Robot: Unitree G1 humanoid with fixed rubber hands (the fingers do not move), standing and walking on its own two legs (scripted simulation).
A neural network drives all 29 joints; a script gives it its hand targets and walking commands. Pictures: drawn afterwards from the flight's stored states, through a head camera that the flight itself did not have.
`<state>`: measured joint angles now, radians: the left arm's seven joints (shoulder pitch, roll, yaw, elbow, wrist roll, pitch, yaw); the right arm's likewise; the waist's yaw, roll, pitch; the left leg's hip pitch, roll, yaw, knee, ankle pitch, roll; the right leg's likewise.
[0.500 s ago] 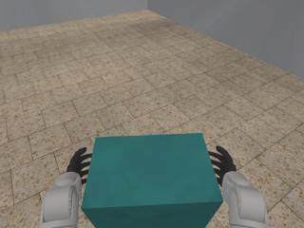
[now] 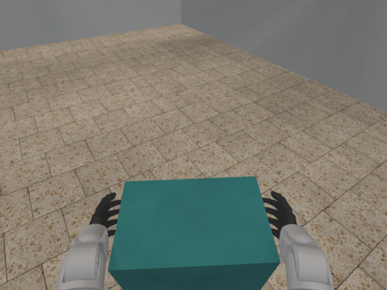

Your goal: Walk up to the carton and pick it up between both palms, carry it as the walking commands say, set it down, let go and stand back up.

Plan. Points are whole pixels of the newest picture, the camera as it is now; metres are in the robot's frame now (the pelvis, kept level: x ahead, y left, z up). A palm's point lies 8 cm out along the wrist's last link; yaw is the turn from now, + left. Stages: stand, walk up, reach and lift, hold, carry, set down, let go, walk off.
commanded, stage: carry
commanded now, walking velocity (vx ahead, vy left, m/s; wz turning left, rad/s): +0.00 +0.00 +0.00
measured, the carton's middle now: (193, 243) +0.28 +0.01 -0.05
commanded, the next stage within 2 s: none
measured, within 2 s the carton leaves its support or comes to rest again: neither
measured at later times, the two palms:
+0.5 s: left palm (89, 233) +0.25 +0.21 +0.03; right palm (276, 233) +0.26 -0.16 +0.04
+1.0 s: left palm (75, 247) +0.22 +0.23 +0.04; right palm (274, 246) +0.23 -0.15 +0.05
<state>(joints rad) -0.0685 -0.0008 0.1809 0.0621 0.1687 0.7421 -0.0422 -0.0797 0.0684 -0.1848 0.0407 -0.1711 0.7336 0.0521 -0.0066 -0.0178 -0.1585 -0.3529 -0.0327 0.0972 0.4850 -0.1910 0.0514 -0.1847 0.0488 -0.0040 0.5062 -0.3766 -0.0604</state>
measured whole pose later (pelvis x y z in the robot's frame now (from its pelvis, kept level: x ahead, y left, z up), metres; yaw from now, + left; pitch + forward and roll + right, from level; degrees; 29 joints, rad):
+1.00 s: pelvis -0.04 +0.03 +0.00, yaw +0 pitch +2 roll +0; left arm -0.10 0.01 0.16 0.10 0.15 0.71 -0.03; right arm -0.09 0.06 -0.19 0.06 -0.18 0.70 0.05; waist 0.01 -0.01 -0.13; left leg -0.36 -0.06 0.12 0.41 -0.10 0.10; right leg -0.24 0.02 0.00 0.53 -0.33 -0.02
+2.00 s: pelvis -0.04 +0.00 +0.00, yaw +1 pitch +2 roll +1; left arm -0.16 0.01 0.18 0.17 0.19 0.72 -0.05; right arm -0.13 0.07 -0.22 0.11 -0.22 0.71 0.06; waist 0.01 -0.01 -0.13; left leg -0.38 -0.03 0.09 0.44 -0.11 0.05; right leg -0.24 0.05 -0.02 0.52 -0.33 -0.06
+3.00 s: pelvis -0.03 +0.03 +0.00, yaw +0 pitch +2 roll +1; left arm -0.15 0.02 0.16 0.15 0.18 0.73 -0.04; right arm -0.12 0.08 -0.22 0.07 -0.22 0.72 0.06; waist 0.00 -0.02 -0.12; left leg -0.36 -0.07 0.12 0.44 -0.14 0.10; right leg -0.23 0.01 0.01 0.54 -0.36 -0.02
